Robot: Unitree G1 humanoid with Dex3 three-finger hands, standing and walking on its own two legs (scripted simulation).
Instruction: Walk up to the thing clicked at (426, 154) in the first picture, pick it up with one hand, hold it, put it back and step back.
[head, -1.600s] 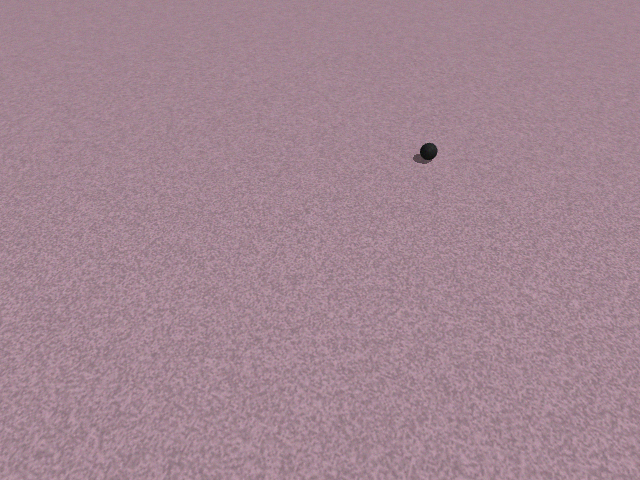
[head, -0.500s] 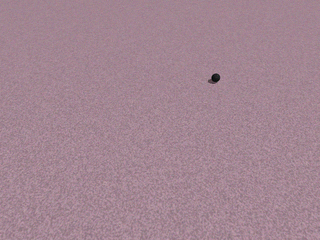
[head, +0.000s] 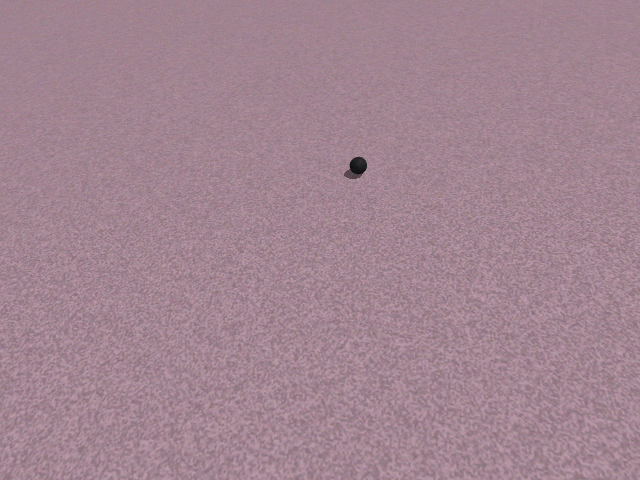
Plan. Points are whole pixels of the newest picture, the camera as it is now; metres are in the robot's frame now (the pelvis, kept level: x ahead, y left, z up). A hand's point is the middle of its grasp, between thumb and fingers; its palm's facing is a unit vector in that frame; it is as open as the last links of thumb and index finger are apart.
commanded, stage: walk up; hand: left
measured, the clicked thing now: (358, 165) +1.66 -0.06 -0.71
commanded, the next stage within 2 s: none
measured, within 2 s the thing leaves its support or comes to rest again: neither
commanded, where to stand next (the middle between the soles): +1.21 -0.23 m, yaw -14 degrees
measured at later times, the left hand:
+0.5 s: hand (189, 324) +0.40 +0.28 -0.12, palm faces -0.21 -0.91 -0.35, open 7.4 cm
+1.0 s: hand (270, 229) +0.62 +0.16 -0.11, palm faces -0.24 -0.90 -0.37, open 7.4 cm
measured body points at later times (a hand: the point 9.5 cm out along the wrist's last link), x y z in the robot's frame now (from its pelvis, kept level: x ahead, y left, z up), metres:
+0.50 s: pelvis +0.26 +0.01 +0.02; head +0.28 +0.04 +0.47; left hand +0.41 +0.32 -0.10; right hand +0.26 -0.32 -0.07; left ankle +0.28 +0.13 -0.72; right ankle +0.26 -0.13 -0.65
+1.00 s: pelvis +0.49 -0.08 +0.02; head +0.51 -0.11 +0.47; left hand +0.64 +0.20 -0.08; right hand +0.50 -0.41 -0.10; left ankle +0.58 +0.07 -0.65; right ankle +0.49 -0.18 -0.72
